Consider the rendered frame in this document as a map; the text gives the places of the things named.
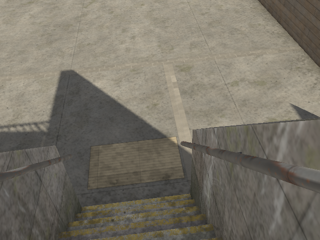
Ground stairs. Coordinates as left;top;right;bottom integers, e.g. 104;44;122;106
58;193;223;240

